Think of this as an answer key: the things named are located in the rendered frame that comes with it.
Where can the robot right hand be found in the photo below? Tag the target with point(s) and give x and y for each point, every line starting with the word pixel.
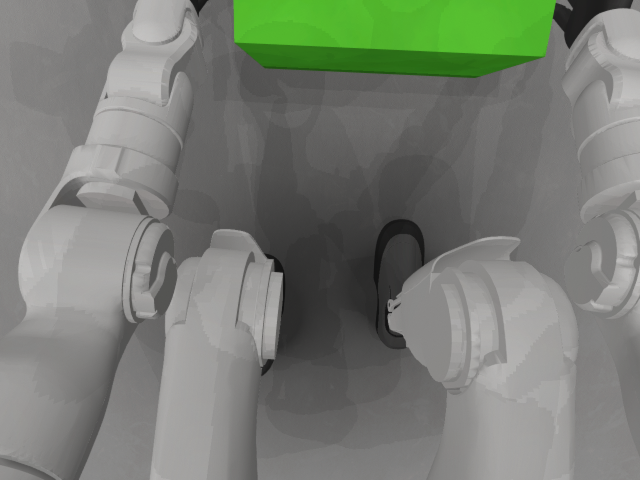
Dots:
pixel 573 21

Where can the robot right forearm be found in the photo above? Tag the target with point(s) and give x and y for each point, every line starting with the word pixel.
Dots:
pixel 602 82

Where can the robot right foot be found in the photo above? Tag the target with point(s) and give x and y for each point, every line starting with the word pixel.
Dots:
pixel 399 253

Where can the carton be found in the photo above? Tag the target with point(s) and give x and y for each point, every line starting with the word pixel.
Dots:
pixel 447 38

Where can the robot right upper arm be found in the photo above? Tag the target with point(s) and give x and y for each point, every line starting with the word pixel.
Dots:
pixel 602 275

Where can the robot left upper arm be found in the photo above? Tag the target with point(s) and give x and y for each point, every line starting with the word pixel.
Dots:
pixel 89 277

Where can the robot left forearm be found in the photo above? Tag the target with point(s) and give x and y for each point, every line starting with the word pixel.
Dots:
pixel 130 157

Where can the right robot shin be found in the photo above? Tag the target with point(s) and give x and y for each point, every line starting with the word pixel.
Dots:
pixel 405 318

